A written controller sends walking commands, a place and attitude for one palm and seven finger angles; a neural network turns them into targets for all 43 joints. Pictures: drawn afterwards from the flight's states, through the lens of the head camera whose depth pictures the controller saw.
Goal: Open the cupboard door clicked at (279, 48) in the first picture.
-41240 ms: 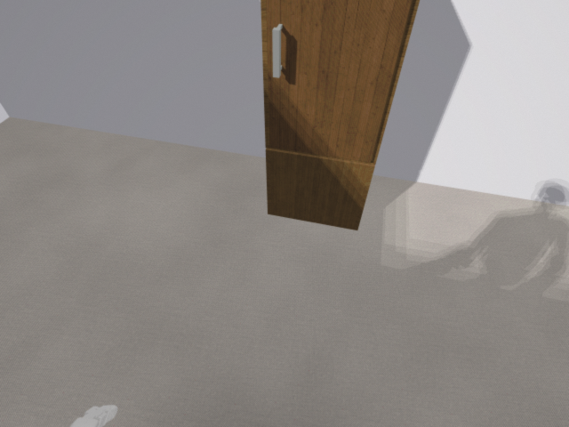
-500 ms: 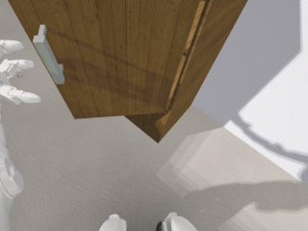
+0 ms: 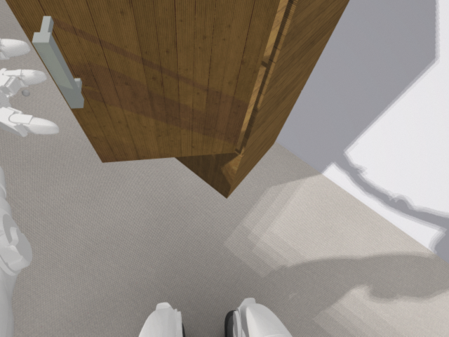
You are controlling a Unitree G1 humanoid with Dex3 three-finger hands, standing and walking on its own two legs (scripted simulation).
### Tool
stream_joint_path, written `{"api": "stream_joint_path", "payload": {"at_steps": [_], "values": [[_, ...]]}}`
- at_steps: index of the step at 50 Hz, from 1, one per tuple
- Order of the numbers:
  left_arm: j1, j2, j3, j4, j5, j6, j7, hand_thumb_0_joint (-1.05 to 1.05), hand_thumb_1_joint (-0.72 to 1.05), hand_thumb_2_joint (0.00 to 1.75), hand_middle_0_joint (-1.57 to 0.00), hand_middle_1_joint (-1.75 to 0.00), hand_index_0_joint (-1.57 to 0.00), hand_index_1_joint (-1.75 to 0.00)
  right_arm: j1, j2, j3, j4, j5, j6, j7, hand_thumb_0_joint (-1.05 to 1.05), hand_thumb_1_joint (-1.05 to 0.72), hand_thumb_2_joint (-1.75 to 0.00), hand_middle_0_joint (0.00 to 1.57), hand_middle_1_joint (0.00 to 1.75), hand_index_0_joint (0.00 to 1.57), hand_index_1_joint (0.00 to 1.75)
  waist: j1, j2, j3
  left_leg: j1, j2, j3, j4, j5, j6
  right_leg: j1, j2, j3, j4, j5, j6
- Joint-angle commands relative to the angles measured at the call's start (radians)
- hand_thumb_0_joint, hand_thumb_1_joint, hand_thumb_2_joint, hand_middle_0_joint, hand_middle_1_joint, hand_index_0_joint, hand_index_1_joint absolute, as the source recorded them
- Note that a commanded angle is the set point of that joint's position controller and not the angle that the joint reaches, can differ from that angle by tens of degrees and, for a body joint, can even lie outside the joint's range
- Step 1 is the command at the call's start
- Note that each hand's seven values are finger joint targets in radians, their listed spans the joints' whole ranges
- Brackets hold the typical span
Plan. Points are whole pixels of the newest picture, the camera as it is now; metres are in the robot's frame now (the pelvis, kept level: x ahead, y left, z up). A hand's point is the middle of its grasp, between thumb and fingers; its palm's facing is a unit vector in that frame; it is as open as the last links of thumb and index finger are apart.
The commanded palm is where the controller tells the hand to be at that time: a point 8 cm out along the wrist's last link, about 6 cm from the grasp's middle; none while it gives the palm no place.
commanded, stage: slide the fingers in behind the handle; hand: left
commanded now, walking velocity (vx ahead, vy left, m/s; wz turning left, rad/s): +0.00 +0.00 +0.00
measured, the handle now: (63, 66) +0.55 +0.24 +0.09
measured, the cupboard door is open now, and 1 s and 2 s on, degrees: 47 47 49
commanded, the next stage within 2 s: close the thumb around the handle in 1.50 s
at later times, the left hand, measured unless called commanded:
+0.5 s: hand (55, 93) +0.49 +0.24 +0.09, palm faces +0.07 -1.00 +0.00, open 14.0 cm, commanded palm +0.47 +0.29 +0.09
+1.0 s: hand (78, 92) +0.50 +0.21 +0.09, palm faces +0.10 -1.00 -0.01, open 14.0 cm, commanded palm +0.47 +0.25 +0.09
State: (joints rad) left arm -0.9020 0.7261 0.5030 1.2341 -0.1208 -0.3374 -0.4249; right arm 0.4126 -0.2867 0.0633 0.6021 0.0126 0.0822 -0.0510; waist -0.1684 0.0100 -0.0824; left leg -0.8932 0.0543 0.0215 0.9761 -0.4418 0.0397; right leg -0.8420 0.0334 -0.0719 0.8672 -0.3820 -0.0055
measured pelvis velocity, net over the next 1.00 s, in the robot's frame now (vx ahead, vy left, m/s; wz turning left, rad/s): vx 0.01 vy -0.01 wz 0.00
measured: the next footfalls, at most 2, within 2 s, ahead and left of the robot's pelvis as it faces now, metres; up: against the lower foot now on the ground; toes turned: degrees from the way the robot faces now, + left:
none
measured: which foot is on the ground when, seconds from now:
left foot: down 0.00-1.00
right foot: down 0.00-1.00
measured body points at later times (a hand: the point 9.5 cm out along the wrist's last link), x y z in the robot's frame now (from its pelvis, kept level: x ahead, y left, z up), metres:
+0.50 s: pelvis +0.01 +0.00 +0.00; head +0.12 +0.02 +0.44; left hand +0.48 +0.30 +0.09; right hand +0.02 -0.27 -0.10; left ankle +0.01 +0.09 -0.68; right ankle +0.01 -0.12 -0.68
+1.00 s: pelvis +0.01 -0.01 +0.01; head +0.12 +0.00 +0.44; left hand +0.49 +0.26 +0.09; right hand +0.02 -0.28 -0.11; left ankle +0.01 +0.09 -0.68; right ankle +0.01 -0.12 -0.68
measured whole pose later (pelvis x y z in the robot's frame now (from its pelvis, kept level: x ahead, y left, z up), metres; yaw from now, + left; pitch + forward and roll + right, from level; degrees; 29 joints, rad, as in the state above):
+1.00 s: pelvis +0.01 -0.01 +0.01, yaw +0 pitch +19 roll -3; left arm -0.82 0.51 0.42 1.13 -0.11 -0.36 -0.24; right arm 0.41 -0.27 0.03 0.61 0.01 0.08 -0.01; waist -0.15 0.03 -0.11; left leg -0.82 0.05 0.03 0.94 -0.44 0.02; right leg -0.79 0.04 -0.06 0.86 -0.40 -0.02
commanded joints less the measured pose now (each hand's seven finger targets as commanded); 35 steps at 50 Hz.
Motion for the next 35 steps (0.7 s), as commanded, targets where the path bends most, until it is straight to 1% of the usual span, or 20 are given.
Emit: {"api": "stream_joint_path", "payload": {"at_steps": [1,3,4,5,7,8,9,12,13,14,15,17,19,21,23,24,26,30,33,35], "values": [[-0.390,0.248,-0.006,-0.204,-0.030,-0.048,-0.008,0.00,-0.50,0.30,-0.30,-1.20,-0.30,-1.20,0.160,-0.199,-0.077,-0.039,-0.005,-0.019,-0.020,0.00,-0.90,-0.90,0.20,0.30,0.20,0.30,-0.002,0.184,-0.439,0.408,-0.012,-0.088,-0.113,0.366,-0.015,0.100,0.028,0.028,-0.082,0.210,-0.015],[-0.396,0.270,0.017,-0.216,-0.036,-0.046,-0.001,0.00,-0.50,0.30,-0.30,-1.20,-0.30,-1.20,0.167,-0.199,-0.077,-0.037,-0.008,-0.020,-0.020,0.00,-0.90,-0.90,0.20,0.30,0.20,0.30,0.004,0.164,-0.444,0.391,-0.014,-0.087,-0.111,0.383,-0.011,0.129,0.030,0.029,-0.077,0.235,-0.017],[-0.389,0.275,0.022,-0.247,-0.035,-0.049,0.003,0.00,-0.50,0.30,-0.30,-1.20,-0.30,-1.20,0.168,-0.197,-0.079,-0.043,-0.007,-0.017,-0.018,0.00,-0.90,-0.90,0.20,0.30,0.20,0.30,0.017,0.200,-0.484,0.420,-0.014,-0.086,-0.112,0.419,-0.016,0.139,0.029,0.029,-0.073,0.257,-0.016],[-0.376,0.248,0.013,-0.259,-0.038,-0.050,0.008,0.00,-0.50,0.30,-0.30,-1.20,-0.30,-1.20,0.169,-0.192,-0.082,-0.045,-0.008,-0.016,-0.013,0.00,-0.90,-0.90,0.20,0.30,0.20,0.30,0.018,0.196,-0.490,0.436,-0.014,-0.084,-0.112,0.440,-0.018,0.140,0.030,0.025,-0.074,0.269,-0.016],[-0.376,0.247,0.016,-0.285,-0.035,-0.054,0.024,0.00,-0.50,0.30,-0.30,-1.20,-0.30,-1.20,0.167,-0.190,-0.083,-0.045,-0.009,-0.015,-0.009,0.00,-0.90,-0.90,0.20,0.30,0.20,0.30,0.018,0.191,-0.484,0.429,-0.013,-0.077,-0.109,0.445,-0.015,0.148,0.031,0.028,-0.076,0.281,-0.013],[-0.344,0.265,0.044,-0.270,-0.037,-0.056,0.034,0.00,-0.50,0.30,-0.30,-1.20,-0.30,-1.20,0.175,-0.190,-0.085,-0.047,-0.012,-0.014,-0.007,0.00,-0.90,-0.90,0.20,0.30,0.20,0.30,0.026,0.153,-0.482,0.411,-0.014,-0.078,-0.106,0.457,-0.011,0.170,0.035,0.028,-0.072,0.298,-0.016],[-0.354,0.269,0.043,-0.299,-0.034,-0.060,0.041,0.00,-0.50,0.30,-0.30,-1.20,-0.30,-1.20,0.170,-0.189,-0.085,-0.051,-0.009,-0.012,-0.006,0.00,-0.90,-0.90,0.20,0.30,0.20,0.30,0.028,0.176,-0.493,0.417,-0.014,-0.074,-0.109,0.473,-0.014,0.179,0.032,0.031,-0.070,0.317,-0.013],[-0.334,0.225,0.020,-0.290,-0.028,-0.056,0.063,0.00,-0.50,0.30,-0.30,-1.20,-0.30,-1.20,0.162,-0.181,-0.088,-0.054,-0.006,-0.009,0.000,0.00,-0.90,-0.90,0.20,0.30,0.20,0.30,0.023,0.158,-0.443,0.397,-0.016,-0.066,-0.118,0.433,-0.011,0.178,0.032,0.030,-0.080,0.302,-0.010],[-0.328,0.230,0.028,-0.299,-0.027,-0.061,0.069,0.00,-0.50,0.30,-0.30,-1.20,-0.30,-1.20,0.163,-0.182,-0.088,-0.058,-0.007,-0.008,0.000,0.00,-0.90,-0.90,0.20,0.30,0.20,0.30,0.029,0.171,-0.442,0.403,-0.017,-0.067,-0.117,0.447,-0.011,0.174,0.034,0.030,-0.076,0.303,-0.015],[-0.349,0.226,0.021,-0.318,-0.025,-0.064,0.074,0.00,-0.50,0.30,-0.30,-1.20,-0.30,-1.20,0.161,-0.181,-0.089,-0.055,-0.007,-0.009,0.001,0.00,-0.90,-0.90,0.20,0.30,0.20,0.30,0.022,0.175,-0.467,0.416,-0.016,-0.065,-0.114,0.455,-0.011,0.180,0.032,0.035,-0.077,0.317,-0.011],[-0.328,0.224,0.023,-0.306,-0.021,-0.065,0.078,0.00,-0.50,0.30,-0.30,-1.20,-0.30,-1.20,0.160,-0.179,-0.090,-0.055,-0.006,-0.008,0.002,0.00,-0.90,-0.90,0.20,0.30,0.20,0.30,0.031,0.180,-0.454,0.416,-0.016,-0.067,-0.118,0.452,-0.014,0.180,0.032,0.033,-0.078,0.311,-0.014],[-0.308,0.191,0.012,-0.326,-0.027,-0.070,0.084,0.00,-0.50,0.30,-0.30,-1.20,-0.30,-1.20,0.157,-0.175,-0.093,-0.058,-0.006,-0.010,0.005,0.00,-0.90,-0.90,0.20,0.30,0.20,0.30,0.032,0.177,-0.468,0.436,-0.015,-0.063,-0.119,0.470,-0.015,0.189,0.032,0.033,-0.079,0.327,-0.012],[-0.315,0.153,-0.015,-0.322,-0.032,-0.072,0.086,0.00,-0.50,0.30,-0.30,-1.20,-0.30,-1.20,0.152,-0.172,-0.090,-0.054,-0.006,-0.010,0.006,0.00,-0.90,-0.90,0.20,0.30,0.20,0.30,0.023,0.175,-0.462,0.445,-0.014,-0.065,-0.115,0.489,-0.015,0.177,0.033,0.032,-0.078,0.338,-0.012],[-0.319,0.156,-0.016,-0.270,-0.030,-0.061,0.088,0.00,-0.50,0.30,-0.30,-1.20,-0.30,-1.20,0.150,-0.176,-0.090,-0.047,-0.003,-0.009,0.004,0.00,-0.90,-0.90,0.20,0.30,0.20,0.30,0.011,0.119,-0.400,0.386,-0.016,-0.063,-0.121,0.420,-0.010,0.178,0.030,0.035,-0.086,0.307,-0.009],[-0.364,0.120,-0.043,-0.278,-0.033,-0.059,0.090,0.00,-0.50,0.30,-0.30,-1.20,-0.30,-1.20,0.147,-0.172,-0.089,-0.047,-0.004,-0.014,0.002,0.00,-0.90,-0.90,0.20,0.30,0.20,0.30,0.001,0.133,-0.383,0.382,-0.021,-0.062,-0.123,0.403,-0.007,0.175,0.028,0.036,-0.087,0.303,-0.013],[-0.367,0.149,-0.024,-0.293,-0.026,-0.064,0.094,0.00,-0.50,0.30,-0.30,-1.20,-0.30,-1.20,0.149,-0.176,-0.092,-0.044,-0.004,-0.014,0.001,0.00,-0.90,-0.90,0.20,0.30,0.20,0.30,0.009,0.143,-0.420,0.405,-0.019,-0.066,-0.120,0.420,-0.010,0.172,0.026,0.037,-0.082,0.309,-0.012],[-0.353,0.138,-0.025,-0.282,-0.028,-0.068,0.102,0.00,-0.50,0.30,-0.30,-1.20,-0.30,-1.20,0.149,-0.173,-0.089,-0.045,-0.006,-0.016,0.001,0.00,-0.90,-0.90,0.20,0.30,0.20,0.30,0.012,0.117,-0.438,0.405,-0.020,-0.068,-0.116,0.437,-0.011,0.185,0.026,0.038,-0.078,0.323,-0.011],[-0.382,0.085,-0.057,-0.316,-0.029,-0.089,0.115,0.00,-0.50,0.30,-0.30,-1.20,-0.30,-1.20,0.141,-0.163,-0.092,-0.037,-0.008,-0.022,0.008,0.00,-0.90,-0.90,0.20,0.30,0.20,0.30,0.006,0.156,-0.471,0.446,-0.019,-0.069,-0.103,0.473,-0.016,0.166,0.026,0.037,-0.069,0.338,-0.010],[-0.368,0.111,-0.030,-0.304,-0.028,-0.089,0.125,0.00,-0.50,0.30,-0.30,-1.20,-0.30,-1.20,0.145,-0.166,-0.092,-0.037,-0.010,-0.022,0.009,0.00,-0.90,-0.90,0.20,0.30,0.20,0.30,0.014,0.124,-0.468,0.411,-0.022,-0.066,-0.101,0.467,-0.011,0.201,0.025,0.041,-0.065,0.353,-0.011],[-0.356,0.106,-0.034,-0.327,-0.022,-0.087,0.130,0.00,-0.50,0.30,-0.30,-1.20,-0.30,-1.20,0.138,-0.162,-0.094,-0.042,-0.008,-0.020,0.010,0.00,-0.90,-0.90,0.20,0.30,0.20,0.30,0.025,0.152,-0.494,0.432,-0.023,-0.062,-0.105,0.490,-0.014,0.211,0.022,0.042,-0.065,0.374,-0.010]]}}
